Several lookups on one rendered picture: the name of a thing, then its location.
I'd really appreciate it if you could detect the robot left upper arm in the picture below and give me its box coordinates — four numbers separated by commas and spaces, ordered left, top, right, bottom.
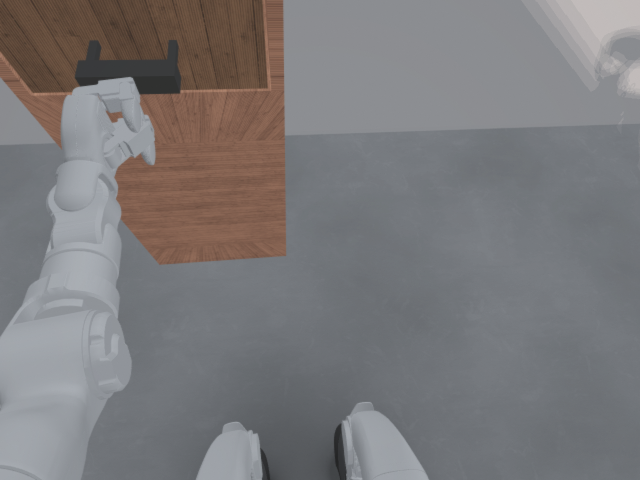
0, 309, 132, 480

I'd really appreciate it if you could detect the drawer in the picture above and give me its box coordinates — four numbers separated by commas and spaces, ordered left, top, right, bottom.
0, 0, 268, 93

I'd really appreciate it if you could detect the cabinet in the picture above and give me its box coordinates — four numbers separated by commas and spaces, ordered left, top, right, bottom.
0, 0, 286, 265

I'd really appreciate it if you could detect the left robot thigh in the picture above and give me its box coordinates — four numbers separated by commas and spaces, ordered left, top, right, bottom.
196, 430, 263, 480

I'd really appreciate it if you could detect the robot left hand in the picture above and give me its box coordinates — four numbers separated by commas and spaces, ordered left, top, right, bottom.
61, 77, 156, 177

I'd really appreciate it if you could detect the handle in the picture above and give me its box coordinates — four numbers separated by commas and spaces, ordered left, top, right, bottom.
75, 40, 181, 94

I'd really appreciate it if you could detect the robot thigh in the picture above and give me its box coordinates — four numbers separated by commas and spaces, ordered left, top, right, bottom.
341, 411, 429, 480
196, 430, 263, 480

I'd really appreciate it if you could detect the right robot thigh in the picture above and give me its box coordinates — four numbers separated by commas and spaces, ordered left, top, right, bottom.
341, 411, 429, 480

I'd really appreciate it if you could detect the robot left forearm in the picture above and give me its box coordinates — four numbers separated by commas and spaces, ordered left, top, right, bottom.
0, 160, 122, 408

